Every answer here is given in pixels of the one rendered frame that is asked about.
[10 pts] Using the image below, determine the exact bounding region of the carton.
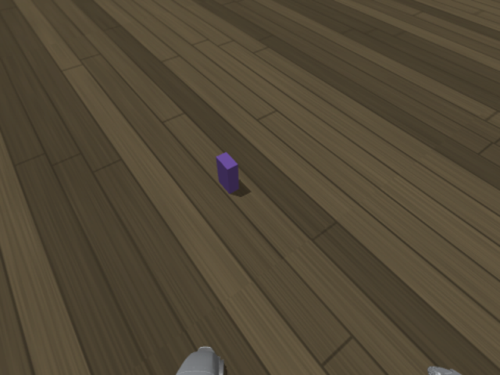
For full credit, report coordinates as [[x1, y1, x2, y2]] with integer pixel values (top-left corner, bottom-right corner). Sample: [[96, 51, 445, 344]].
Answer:
[[216, 152, 239, 194]]

